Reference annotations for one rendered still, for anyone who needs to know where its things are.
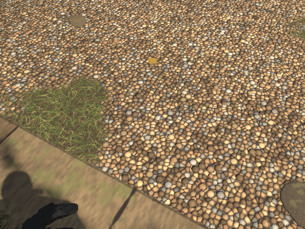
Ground left robot hand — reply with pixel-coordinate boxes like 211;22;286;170
21;202;78;229

